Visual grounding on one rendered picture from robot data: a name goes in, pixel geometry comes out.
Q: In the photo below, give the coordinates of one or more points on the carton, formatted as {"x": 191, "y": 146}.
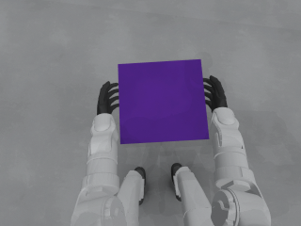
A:
{"x": 162, "y": 101}

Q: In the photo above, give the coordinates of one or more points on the robot left upper arm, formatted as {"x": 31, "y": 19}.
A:
{"x": 103, "y": 211}

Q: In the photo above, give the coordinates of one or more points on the left robot forearm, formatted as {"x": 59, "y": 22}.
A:
{"x": 102, "y": 160}

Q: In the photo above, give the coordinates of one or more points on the right robot forearm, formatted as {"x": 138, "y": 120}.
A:
{"x": 231, "y": 167}

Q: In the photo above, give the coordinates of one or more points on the robot left hand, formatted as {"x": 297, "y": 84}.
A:
{"x": 104, "y": 103}

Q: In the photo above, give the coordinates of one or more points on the robot right upper arm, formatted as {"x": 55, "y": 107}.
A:
{"x": 232, "y": 207}

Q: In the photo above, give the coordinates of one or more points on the robot right foot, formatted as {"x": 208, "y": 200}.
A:
{"x": 174, "y": 168}

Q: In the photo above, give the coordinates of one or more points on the robot foot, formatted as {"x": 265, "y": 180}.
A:
{"x": 142, "y": 172}
{"x": 174, "y": 168}

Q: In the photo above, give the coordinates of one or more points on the robot left foot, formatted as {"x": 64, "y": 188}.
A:
{"x": 142, "y": 172}

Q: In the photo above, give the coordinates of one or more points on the robot right hand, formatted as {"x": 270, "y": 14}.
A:
{"x": 217, "y": 95}

